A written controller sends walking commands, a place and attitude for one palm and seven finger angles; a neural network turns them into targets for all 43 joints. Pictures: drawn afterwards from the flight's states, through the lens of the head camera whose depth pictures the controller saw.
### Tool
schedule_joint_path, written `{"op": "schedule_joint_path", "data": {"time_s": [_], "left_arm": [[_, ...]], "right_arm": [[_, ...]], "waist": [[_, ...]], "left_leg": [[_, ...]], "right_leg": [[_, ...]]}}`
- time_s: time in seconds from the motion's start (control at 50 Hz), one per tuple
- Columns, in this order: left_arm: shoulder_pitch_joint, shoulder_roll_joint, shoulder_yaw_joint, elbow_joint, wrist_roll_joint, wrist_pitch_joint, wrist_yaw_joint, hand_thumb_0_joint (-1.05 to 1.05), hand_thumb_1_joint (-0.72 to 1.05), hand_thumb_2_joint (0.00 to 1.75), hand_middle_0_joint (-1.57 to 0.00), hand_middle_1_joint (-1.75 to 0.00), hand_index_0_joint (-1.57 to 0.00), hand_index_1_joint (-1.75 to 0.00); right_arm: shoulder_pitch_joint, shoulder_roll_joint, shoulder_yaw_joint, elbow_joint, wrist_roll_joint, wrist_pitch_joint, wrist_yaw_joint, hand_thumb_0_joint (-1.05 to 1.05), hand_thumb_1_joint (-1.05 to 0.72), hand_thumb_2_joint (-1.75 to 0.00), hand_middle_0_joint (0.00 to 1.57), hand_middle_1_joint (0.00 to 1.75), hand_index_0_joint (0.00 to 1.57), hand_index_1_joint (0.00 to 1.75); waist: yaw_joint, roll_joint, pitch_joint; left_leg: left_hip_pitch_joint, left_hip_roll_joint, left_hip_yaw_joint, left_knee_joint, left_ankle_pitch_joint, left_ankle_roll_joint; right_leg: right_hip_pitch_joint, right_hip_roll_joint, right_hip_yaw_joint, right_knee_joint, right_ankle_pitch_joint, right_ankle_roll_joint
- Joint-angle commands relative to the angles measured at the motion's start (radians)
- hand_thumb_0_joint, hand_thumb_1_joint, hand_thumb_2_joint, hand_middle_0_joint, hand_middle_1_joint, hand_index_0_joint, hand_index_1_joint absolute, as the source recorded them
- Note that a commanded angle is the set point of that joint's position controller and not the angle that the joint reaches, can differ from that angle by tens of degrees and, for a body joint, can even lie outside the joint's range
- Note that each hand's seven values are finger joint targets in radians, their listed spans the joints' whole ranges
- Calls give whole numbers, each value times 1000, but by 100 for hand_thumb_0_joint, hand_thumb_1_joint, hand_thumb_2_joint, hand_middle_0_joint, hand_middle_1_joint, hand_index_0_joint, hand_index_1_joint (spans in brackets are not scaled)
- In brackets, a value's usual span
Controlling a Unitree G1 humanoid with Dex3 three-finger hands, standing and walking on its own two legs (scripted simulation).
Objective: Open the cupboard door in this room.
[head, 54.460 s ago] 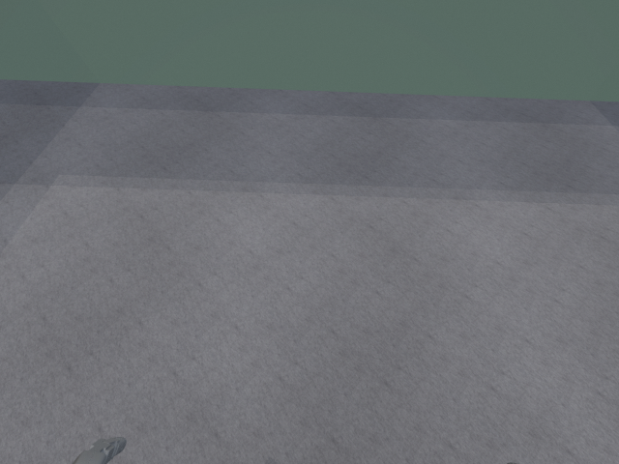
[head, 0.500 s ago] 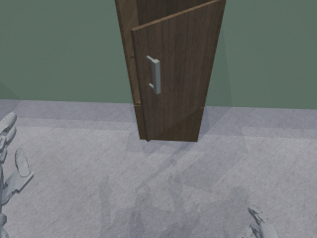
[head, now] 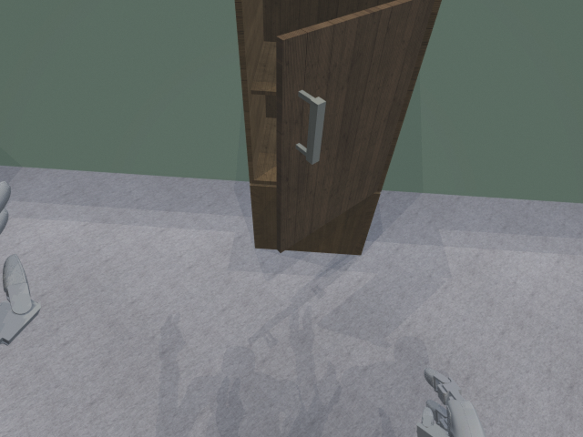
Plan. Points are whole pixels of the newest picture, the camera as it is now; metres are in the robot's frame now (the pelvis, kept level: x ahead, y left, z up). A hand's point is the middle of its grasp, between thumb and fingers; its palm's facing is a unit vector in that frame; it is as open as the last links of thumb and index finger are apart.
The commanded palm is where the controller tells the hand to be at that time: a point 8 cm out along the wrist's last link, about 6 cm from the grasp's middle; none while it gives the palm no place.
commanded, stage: stop stepping back and stand still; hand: left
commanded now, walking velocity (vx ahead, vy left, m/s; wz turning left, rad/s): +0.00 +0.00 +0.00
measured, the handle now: (308, 128) +0.65 +0.01 +0.06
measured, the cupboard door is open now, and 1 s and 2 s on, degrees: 43 43 43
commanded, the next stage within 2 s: let the arm hang, fingers relaxed in 0.42 s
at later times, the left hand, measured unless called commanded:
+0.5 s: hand (5, 326) +0.18 +0.28 +0.16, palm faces +0.43 -0.77 -0.47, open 7.4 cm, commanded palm none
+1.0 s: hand out of the picture -0.03 +0.18 -0.18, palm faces +0.05 -0.98 -0.22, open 7.1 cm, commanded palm none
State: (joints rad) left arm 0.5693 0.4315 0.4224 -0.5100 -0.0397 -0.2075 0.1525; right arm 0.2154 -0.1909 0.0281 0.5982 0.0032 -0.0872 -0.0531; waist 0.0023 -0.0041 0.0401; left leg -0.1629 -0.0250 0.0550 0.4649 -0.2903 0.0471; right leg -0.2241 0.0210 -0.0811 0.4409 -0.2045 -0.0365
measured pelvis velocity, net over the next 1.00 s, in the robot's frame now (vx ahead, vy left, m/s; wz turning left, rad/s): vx -0.03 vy -0.02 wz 0.04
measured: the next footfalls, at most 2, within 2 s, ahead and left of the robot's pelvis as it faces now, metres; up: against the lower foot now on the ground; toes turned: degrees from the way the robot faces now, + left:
none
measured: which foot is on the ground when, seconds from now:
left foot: down 0.00-1.00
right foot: down 0.00-1.00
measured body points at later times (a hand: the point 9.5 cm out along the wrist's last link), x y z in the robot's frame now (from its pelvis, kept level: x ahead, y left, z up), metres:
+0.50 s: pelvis -0.02 +0.02 +0.00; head -0.01 +0.02 +0.45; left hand +0.15 +0.32 +0.19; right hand +0.15 -0.22 -0.08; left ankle -0.02 +0.08 -0.74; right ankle +0.02 -0.09 -0.74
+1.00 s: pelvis -0.03 -0.02 +0.00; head -0.01 -0.01 +0.45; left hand -0.03 +0.23 -0.16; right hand -0.03 -0.26 -0.15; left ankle -0.02 +0.08 -0.74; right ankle +0.02 -0.09 -0.74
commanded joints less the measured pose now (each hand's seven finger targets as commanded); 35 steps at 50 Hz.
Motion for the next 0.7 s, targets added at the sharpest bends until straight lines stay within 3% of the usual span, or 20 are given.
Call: {"op": "schedule_joint_path", "data": {"time_s": [0.0, 0.1, 0.2, 0.22, 0.34, 0.42, 0.48, 0.5, 0.52, 0.54, 0.56, 0.62, 0.68], "left_arm": [[-14, 128, 108, -128, -12, -49, 14, 0, 90, 90, -20, -30, -20, -30], [-69, 110, 74, -125, -3, -41, 7, 0, 90, 90, -20, -30, -20, -30], [-124, 126, 79, -181, 13, -49, 14, 0, 90, 90, -20, -30, -20, -30], [-138, 156, 106, -214, 18, -55, 18, 0, 90, 90, -20, -30, -20, -30], [-61, 115, 93, -166, 10, -60, 19, 0, 90, 90, -20, -30, -20, -30], [-45, 109, 92, -120, 6, -58, 14, 0, 90, 90, -20, -30, -20, -30], [-52, 100, 77, -97, 4, -54, 12, 0, 90, 90, -20, -30, -20, -30], [-123, -17, -316, 659, 85, 93, -125, 0, 90, 90, -20, -30, -20, -30], [-132, -55, -296, 696, 71, 171, -141, 0, 90, 90, -20, -30, -20, -30], [-138, -55, -297, 678, 63, 195, -142, 0, 90, 90, -20, -30, -20, -30], [-171, -70, -306, 699, 66, 197, -142, 0, 90, 90, -20, -30, -20, -30], [-261, -42, -328, 849, 77, 199, -143, 0, 90, 90, -20, -30, -20, -30], [-298, -36, -345, 1037, 78, 205, -142, 0, 90, 90, -20, -30, -20, -30]], "right_arm": [[-72, -145, -63, -145, 5, -50, -17, 0, -90, -90, 20, 30, 20, 30], [-82, -150, -63, -142, 6, -54, -22, 0, -90, -90, 20, 30, 20, 30], [-90, -149, -63, -148, 0, -66, -27, 0, -90, -90, 20, 30, 20, 30], [-93, -148, -66, -148, -3, -70, -28, 0, -90, -90, 20, 30, 20, 30], [-81, -142, -67, -148, -2, -73, -24, 0, -90, -90, 20, 30, 20, 30], [-81, -148, -71, -144, 3, -66, -22, 0, -90, -90, 20, 30, 20, 30], [-83, -148, -68, -145, 4, -58, -24, 0, -90, -90, 20, 30, 20, 30], [-136, -309, -109, 112, 7, -103, 66, 0, -90, -90, 20, 30, 20, 30], [-30, -238, -108, 132, 1, -43, 66, 0, -90, -90, 20, 30, 20, 30], [-6, -242, -107, 112, 1, -24, 63, 0, -90, -90, 20, 30, 20, 30], [-3, -230, -101, 113, -7, -11, 61, 0, -90, -90, 20, 30, 20, 30], [-40, -244, -82, 119, -25, 21, 55, 0, -90, -90, 20, 30, 20, 30], [-60, -230, -69, 169, -31, 42, 52, 0, -90, -90, 20, 30, 20, 30]], "waist": [[0, 75, -132], [4, 63, -92], [14, 133, -65], [18, 153, -75], [13, 93, -94], [9, 81, -91], [7, 44, -80], [-38, 22, 42], [-26, 11, -53], [-29, 16, -79], [-31, -14, -114], [-16, -127, -82], [7, -154, -98]], "left_leg": [[-124, 138, -129, -128, 291, -36], [-164, 143, -139, -178, 171, -36], [-217, 149, -159, -235, 54, -39], [-223, 146, -163, -242, 39, -44], [-192, 130, -147, -198, 146, -62], [-192, 127, -141, -193, 143, -66], [-207, 128, -141, -190, 99, -48], [-209, 109, -151, 11, 273, -21], [-88, 104, -118, 31, 434, -49], [-34, 105, -115, 64, 439, -51], [-57, 119, -148, 62, 366, -22], [-174, 170, -245, -57, 249, 40], [-178, 120, -201, -48, 192, 28]], "right_leg": [[196, -60, 101, 8, 230, 36], [180, -53, 94, 1, 149, 46], [196, -42, 83, 20, 78, 51], [209, -42, 79, 22, 72, 50], [212, -54, 84, 1, 129, 42], [199, -58, 87, -11, 133, 40], [193, -62, 101, -22, 127, 42], [-43, -137, 67, 78, 192, 12], [-73, -147, 134, 30, 185, -13], [-107, -147, 127, 35, 122, -27], [-113, -144, 104, 62, 46, -34], [-32, -90, 104, 128, -30, -12], [52, -130, 149, 52, 57, -16]]}}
